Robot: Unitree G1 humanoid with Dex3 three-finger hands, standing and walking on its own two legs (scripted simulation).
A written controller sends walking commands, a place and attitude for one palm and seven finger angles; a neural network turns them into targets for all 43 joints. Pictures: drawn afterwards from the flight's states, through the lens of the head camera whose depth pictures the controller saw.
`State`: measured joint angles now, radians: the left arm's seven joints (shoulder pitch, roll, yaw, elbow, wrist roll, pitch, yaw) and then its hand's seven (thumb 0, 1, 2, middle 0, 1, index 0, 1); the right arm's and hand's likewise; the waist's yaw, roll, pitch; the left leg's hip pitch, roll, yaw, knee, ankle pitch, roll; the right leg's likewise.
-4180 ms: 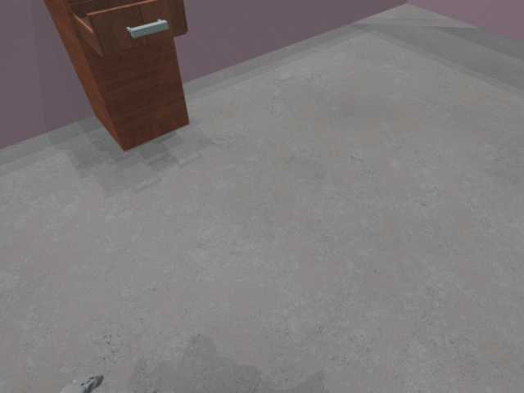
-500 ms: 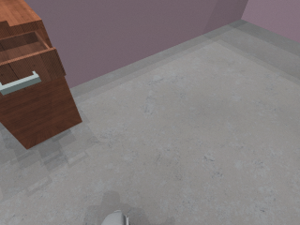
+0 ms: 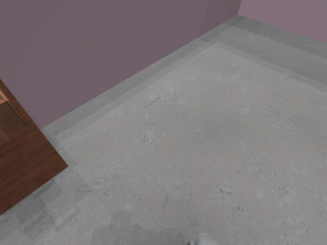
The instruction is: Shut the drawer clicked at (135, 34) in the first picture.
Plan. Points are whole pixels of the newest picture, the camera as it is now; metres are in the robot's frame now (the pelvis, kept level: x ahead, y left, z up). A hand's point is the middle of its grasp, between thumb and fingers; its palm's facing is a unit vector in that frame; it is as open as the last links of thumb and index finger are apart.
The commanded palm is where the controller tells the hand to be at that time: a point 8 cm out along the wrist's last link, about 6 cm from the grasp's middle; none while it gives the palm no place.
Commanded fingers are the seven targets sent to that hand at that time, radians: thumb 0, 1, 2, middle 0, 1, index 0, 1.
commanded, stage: turn to face it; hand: left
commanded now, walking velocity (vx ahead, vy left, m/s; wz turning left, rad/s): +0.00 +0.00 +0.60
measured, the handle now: out of the picture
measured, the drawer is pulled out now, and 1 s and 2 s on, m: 0.22 0.22 0.22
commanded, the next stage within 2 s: take the last steps up to it in 1.24 s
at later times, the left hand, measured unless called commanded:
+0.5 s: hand out of the picture +0.10 +0.23 -0.20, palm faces +0.32 -0.93 -0.21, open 7.3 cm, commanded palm none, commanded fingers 0.00 0.90 0.90 -0.20 -0.30 -0.20 -0.30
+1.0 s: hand out of the picture +0.06 +0.18 -0.14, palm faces +0.55 -0.77 -0.32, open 7.4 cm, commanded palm none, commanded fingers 0.00 0.90 0.90 -0.20 -0.30 -0.20 -0.30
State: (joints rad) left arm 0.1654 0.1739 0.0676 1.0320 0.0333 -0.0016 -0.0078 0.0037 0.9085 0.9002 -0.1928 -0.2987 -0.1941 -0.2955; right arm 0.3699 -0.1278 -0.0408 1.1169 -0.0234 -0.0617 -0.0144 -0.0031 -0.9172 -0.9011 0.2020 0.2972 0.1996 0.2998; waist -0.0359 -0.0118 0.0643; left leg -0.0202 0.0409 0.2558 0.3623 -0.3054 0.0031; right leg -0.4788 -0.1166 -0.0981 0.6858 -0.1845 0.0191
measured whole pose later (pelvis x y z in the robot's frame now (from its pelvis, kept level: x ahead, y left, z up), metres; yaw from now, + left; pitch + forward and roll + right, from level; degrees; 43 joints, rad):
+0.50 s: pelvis +0.07 +0.01 -0.02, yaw +16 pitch -1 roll -2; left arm 0.16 0.23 0.08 0.95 0.02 0.05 0.02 0.00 0.91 0.90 -0.20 -0.30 -0.20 -0.30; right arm 0.17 -0.22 -0.07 0.92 -0.02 0.01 0.02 0.00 -0.91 -0.90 0.20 0.30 0.20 0.30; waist -0.02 -0.04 0.07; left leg -0.40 0.06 0.12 0.72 -0.29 0.04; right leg -0.39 -0.16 -0.21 0.93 -0.52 0.06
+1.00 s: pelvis +0.09 -0.05 -0.01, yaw +34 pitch -1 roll +1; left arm 0.19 0.19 0.04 0.87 0.02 0.02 0.03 0.00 0.90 0.90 -0.20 -0.30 -0.20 -0.30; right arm 0.19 -0.26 -0.09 0.94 -0.02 0.08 0.02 0.00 -0.90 -0.90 0.20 0.30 0.20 0.30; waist -0.02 0.07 0.07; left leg -0.50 -0.08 -0.08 0.90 -0.39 -0.03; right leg -0.24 -0.04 -0.07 0.57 -0.32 -0.02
